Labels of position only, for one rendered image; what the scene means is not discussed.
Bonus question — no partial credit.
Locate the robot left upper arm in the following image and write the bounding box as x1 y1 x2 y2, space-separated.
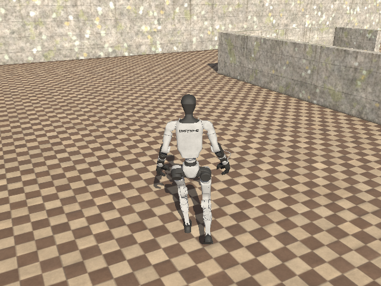
161 120 177 154

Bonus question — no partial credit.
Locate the humanoid robot torso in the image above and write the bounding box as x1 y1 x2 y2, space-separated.
176 118 203 178

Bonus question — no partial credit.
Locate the left robot forearm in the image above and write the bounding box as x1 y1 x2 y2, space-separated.
157 145 167 167

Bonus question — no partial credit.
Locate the robot left hand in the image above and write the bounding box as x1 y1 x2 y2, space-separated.
156 164 170 176

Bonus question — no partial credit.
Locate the robot right hand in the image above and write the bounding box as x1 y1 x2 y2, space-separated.
217 162 230 175

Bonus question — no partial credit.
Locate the robot left foot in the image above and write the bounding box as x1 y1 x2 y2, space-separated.
183 219 192 233

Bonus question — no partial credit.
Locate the right robot forearm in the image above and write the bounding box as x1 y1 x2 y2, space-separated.
215 143 229 165

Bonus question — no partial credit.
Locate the robot right upper arm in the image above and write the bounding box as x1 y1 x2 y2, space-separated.
202 120 220 153

